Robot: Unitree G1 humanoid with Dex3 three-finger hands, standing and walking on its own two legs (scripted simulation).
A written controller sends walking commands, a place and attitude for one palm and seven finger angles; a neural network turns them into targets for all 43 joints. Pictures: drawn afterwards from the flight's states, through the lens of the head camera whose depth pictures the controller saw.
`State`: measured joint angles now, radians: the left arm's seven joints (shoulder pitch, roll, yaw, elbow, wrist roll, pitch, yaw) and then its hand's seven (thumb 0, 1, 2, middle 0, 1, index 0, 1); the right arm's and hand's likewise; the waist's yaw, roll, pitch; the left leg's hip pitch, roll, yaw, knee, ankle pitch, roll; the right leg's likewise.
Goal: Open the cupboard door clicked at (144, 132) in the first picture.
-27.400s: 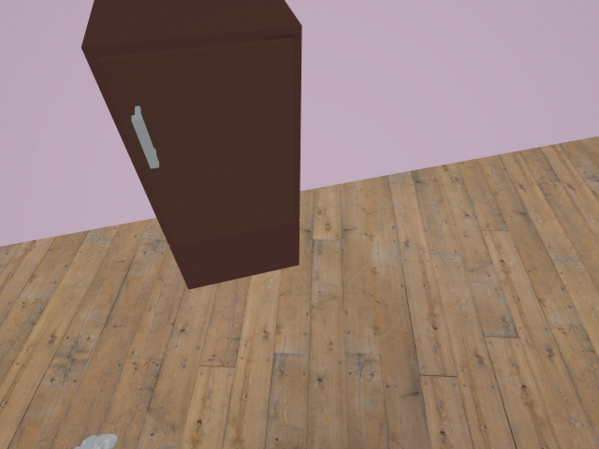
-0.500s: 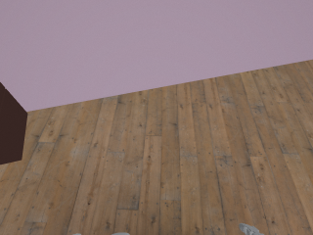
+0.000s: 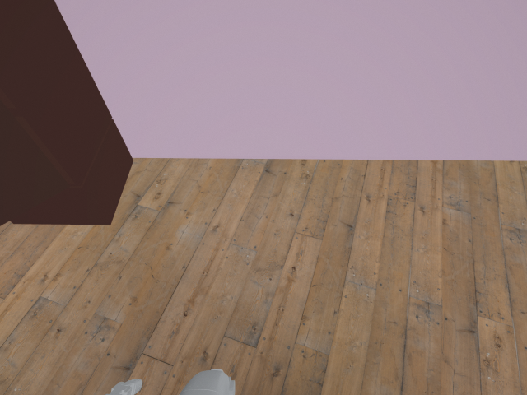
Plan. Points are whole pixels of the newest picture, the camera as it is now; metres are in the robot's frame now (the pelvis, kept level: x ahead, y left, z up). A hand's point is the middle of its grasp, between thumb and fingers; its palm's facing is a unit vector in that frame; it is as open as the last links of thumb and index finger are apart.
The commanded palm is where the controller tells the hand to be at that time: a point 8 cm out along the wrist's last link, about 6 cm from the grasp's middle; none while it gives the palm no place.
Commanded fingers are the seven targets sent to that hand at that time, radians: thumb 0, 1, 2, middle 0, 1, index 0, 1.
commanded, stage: turn to face it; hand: left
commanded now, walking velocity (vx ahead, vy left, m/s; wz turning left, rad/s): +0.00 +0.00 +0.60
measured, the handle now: out of the picture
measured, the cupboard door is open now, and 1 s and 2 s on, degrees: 45 45 45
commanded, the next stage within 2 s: take the last steps up to it in 1.20 s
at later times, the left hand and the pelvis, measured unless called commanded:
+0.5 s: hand out of the picture +0.04 +0.22 -0.16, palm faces +0.31 -0.90 -0.31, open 7.4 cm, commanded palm none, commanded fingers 0.00 0.90 0.90 -0.20 -0.30 -0.20 -0.30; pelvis +0.00 -0.02 -0.01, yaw +17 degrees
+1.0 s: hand out of the picture -0.05 +0.21 -0.17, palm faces +0.58 -0.78 -0.24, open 7.4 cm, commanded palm none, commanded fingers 0.00 0.90 0.90 -0.20 -0.30 -0.20 -0.30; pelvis +0.00 -0.01 +0.00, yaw +34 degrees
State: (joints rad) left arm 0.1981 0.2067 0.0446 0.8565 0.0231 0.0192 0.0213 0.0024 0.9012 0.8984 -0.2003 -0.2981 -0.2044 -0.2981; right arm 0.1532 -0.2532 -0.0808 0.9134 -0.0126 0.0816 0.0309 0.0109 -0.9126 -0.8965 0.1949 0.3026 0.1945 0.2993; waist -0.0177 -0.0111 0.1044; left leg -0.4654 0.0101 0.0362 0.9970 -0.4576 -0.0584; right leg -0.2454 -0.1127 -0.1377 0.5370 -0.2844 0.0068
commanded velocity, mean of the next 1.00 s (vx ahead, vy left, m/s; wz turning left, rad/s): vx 0.00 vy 0.00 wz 0.53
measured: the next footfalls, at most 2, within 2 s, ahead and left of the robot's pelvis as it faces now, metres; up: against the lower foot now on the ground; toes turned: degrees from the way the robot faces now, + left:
left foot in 0.14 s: +0.04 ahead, +0.13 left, +0.00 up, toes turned +9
right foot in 0.48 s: +0.07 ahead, -0.14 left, +0.00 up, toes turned +15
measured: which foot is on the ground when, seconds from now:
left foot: up 0.00-0.12, down 0.14-0.48, up 0.50-0.76, down 0.78-1.00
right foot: down 0.00-0.12, up 0.14-0.46, down 0.48-0.78, up 0.80-1.00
